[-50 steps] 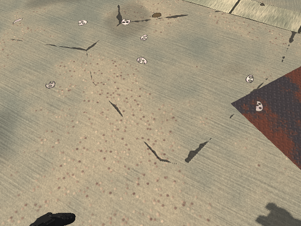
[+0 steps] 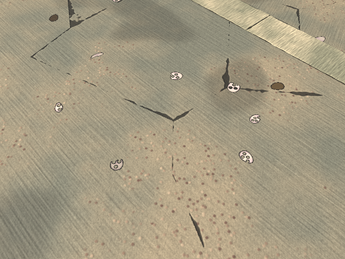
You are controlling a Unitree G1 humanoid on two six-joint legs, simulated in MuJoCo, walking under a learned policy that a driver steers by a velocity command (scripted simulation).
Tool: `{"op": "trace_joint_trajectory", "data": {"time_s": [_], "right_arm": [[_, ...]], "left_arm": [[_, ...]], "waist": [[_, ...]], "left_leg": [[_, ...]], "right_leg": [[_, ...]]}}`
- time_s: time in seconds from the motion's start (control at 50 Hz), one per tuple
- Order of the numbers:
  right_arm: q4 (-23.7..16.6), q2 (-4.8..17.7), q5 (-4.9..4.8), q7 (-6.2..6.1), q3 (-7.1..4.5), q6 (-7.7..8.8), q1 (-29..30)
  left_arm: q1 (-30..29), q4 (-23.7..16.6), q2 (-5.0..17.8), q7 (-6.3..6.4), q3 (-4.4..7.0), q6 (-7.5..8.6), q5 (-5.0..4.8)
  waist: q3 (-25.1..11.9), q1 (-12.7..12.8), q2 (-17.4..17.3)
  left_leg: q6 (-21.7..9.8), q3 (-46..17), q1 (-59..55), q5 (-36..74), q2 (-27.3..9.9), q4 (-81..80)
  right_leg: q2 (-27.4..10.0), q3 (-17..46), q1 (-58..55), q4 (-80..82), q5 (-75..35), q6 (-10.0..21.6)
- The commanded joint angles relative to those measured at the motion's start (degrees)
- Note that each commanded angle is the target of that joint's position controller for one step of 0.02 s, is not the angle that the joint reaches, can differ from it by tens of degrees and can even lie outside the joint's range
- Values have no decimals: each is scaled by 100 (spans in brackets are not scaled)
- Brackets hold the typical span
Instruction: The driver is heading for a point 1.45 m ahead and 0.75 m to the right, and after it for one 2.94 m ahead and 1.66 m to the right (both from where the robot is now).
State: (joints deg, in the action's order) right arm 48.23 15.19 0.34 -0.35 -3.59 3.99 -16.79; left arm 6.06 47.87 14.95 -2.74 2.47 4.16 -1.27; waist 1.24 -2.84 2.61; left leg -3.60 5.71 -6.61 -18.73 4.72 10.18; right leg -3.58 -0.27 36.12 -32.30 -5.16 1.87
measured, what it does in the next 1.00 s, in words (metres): walks ahead, turning right: right foot, then left foot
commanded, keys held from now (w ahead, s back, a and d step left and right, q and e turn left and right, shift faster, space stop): w+e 1.00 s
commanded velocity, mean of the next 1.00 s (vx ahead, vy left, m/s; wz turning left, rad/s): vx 0.50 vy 0.00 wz -0.54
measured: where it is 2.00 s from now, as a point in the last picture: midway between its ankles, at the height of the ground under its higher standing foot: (274, 143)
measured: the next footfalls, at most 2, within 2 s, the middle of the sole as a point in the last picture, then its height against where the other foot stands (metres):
right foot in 0.08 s outside the picture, level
left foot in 0.54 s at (155, 243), level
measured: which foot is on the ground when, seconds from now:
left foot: down 0.00-0.10, up 0.12-0.52, down 0.54-1.00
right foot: up 0.00-0.06, down 0.08-0.54, up 0.56-1.00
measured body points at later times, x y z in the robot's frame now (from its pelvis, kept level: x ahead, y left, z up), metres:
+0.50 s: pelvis +0.31 -0.02 +0.00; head +0.34 -0.03 +0.45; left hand +0.44 +0.25 -0.11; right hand +0.47 -0.31 -0.08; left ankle +0.50 +0.08 -0.72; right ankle +0.19 -0.11 -0.73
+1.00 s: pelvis +0.56 -0.11 +0.00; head +0.59 -0.13 +0.44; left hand +0.89 -0.05 -0.08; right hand +0.40 -0.36 -0.13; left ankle +0.50 +0.07 -0.73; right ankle +0.62 -0.30 -0.71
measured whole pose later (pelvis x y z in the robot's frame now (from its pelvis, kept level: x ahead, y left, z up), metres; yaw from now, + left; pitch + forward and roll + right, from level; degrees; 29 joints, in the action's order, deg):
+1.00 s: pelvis +0.56 -0.11 +0.00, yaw -35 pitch +2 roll +2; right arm 48.6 17.4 -1.0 -0.5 -4.4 3.7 -19.3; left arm 4.0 34.7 15.5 -3.2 3.5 1.0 -1.3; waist 2.2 -5.5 1.6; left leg 2.1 13.2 -5.0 -21.8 -1.6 15.6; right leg -3.5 -1.5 35.5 -37.4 4.5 2.9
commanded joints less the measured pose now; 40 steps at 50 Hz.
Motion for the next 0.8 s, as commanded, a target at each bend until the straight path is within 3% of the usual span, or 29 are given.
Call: {"op": "trace_joint_trajectory", "data": {"time_s": [0.02,0.04,0.06,0.08,0.1,0.12,0.14,0.16,0.18,0.2,0.26,0.3,0.36,0.4,0.46,0.5,0.52,0.54,0.56,0.58,0.6,0.62,0.64,0.66,0.7,0.8], "right_arm": [[-163,1001,-30,-110,-257,-96,-95],[-195,1085,-29,-157,-275,-149,-38],[-232,1130,-19,-197,-273,-206,53],[-308,1131,-28,-236,-246,-210,163],[-535,543,82,-146,-51,-72,-383],[-529,414,69,-25,53,155,-292],[-690,789,-187,86,-43,342,246],[-808,826,-263,112,-23,440,578],[-818,813,-138,84,-47,469,713],[-808,874,-25,46,-104,421,673],[-821,689,53,5,-86,230,407],[-961,549,66,-28,-26,180,760],[-1128,400,28,1,43,211,1409],[-1228,472,-55,38,23,240,1674],[-1272,716,-97,98,-71,309,1665],[-1159,839,-98,107,-150,370,1198],[-1051,991,-41,76,-229,400,673],[-988,1304,52,30,-311,412,-139],[-772,1812,109,57,-431,322,-579],[-863,1266,-15,82,-329,299,-457],[-925,918,-31,55,-233,269,-220],[-943,823,24,49,-182,235,47],[-898,690,44,43,-138,209,221],[-866,613,72,27,-103,213,298],[-786,575,21,29,-110,248,301],[-588,887,9,10,-227,241,247]], "left_arm": [[-604,-637,555,-118,130,107,14],[-280,-601,699,-121,203,76,22],[385,-475,928,-102,323,50,22],[1302,-317,1244,-32,479,27,26],[1939,-280,1819,52,647,-6,38],[1889,-312,1534,60,534,8,-27],[1738,-331,1227,88,442,8,5],[1402,-424,1049,104,395,16,15],[1024,-504,908,104,345,14,18],[777,-597,751,127,283,21,65],[566,-753,874,206,306,5,86],[667,-757,1076,276,373,2,55],[967,-713,1125,339,407,-68,-6],[1211,-651,1109,352,409,-121,-27],[1318,-640,1032,379,401,-179,-35],[1184,-704,974,383,392,-201,3],[1185,-746,775,369,323,-189,36],[1278,-840,398,342,186,-164,117],[2073,-1055,110,324,87,-89,-56],[1983,-897,761,343,191,-86,-121],[1354,-968,1078,342,285,-116,-81],[1038,-1033,1025,353,293,-145,-19],[855,-1106,959,338,310,-146,33],[882,-1138,862,298,320,-167,-2],[924,-1181,639,260,292,-235,-56],[465,-1416,437,196,223,-286,-1]], "waist": [[75,33,-721],[-194,229,-866],[-573,596,-872],[-1047,1100,-617],[-1861,902,639],[-2415,873,810],[-1826,1048,478],[-1153,925,55],[-597,660,-351],[-367,441,-301],[-224,160,-15],[-127,244,29],[-154,571,148],[-193,701,220],[-240,612,325],[-310,293,441],[-621,30,376],[-1379,-276,-312],[-1966,109,-2364],[-1621,-52,-1757],[-934,-228,-1152],[-572,-156,-753],[-277,-71,-735],[-178,54,-896],[-126,124,-989],[-29,106,-690]], "left_leg": [[-426,-53,-372,5372,-1866,748],[-352,11,-443,6377,-1859,1304],[-236,126,-250,6835,-1766,2242],[-23,231,693,6058,-1570,3633],[402,177,3221,2595,-707,5973],[460,-880,4578,-1367,90,7046],[282,-1349,5197,-1079,-348,7188],[185,-1245,5247,-600,-635,6751],[208,-1150,5002,-329,-832,6110],[274,-1124,4576,-145,-986,5695],[579,-941,4023,91,-1047,4917],[752,-802,3883,768,-951,4030],[832,-745,3396,2109,-648,2649],[835,-818,3258,2375,-520,2218],[675,-1059,3153,1962,-522,1832],[442,-992,2583,1608,-527,1622],[246,-1051,1744,1500,-692,1552],[-102,-1989,380,1020,-1662,1579],[-1083,-4803,-1206,-309,-2914,939],[-1038,-5245,-1025,-1585,-2933,685],[-771,-4239,-413,-1379,-2656,653],[-618,-3438,223,-513,-2395,617],[-582,-2866,690,195,-2167,513],[-521,-2411,1007,633,-2015,387],[-570,-1850,1212,1082,-1907,153],[-697,-906,1046,2120,-2000,-87]], "right_leg": [[311,-335,82,51,807,273],[508,-497,-359,-38,1151,388],[711,-581,-1224,15,1234,537],[558,-103,-2776,297,888,816],[-926,2546,-5225,258,1395,1851],[-1558,4770,-6125,1205,1942,2348],[-1376,4066,-5823,1418,2277,2000],[-1174,3320,-4965,1507,2125,1771],[-948,2791,-3976,1643,1611,1623],[-765,2420,-3297,1788,1073,1560],[-491,1884,-2266,2027,232,1597],[-275,1508,-1880,2060,67,1471],[20,1283,-1709,1899,592,1151],[-72,1536,-1914,1742,947,1067],[-318,2124,-2469,1205,1347,930],[-313,2337,-2537,725,1300,772],[-57,2171,-2355,96,1180,595],[338,1646,-1750,-1496,1897,378],[1029,909,219,-3345,4004,53],[528,1073,921,-4116,3785,-25],[342,980,1080,-4298,3234,-51],[153,818,901,-4208,2817,-86],[12,820,797,-3933,2541,-106],[-130,798,546,-3754,2376,-110],[-210,645,410,-3495,2266,-144],[-306,529,698,-2363,1330,-273]]}}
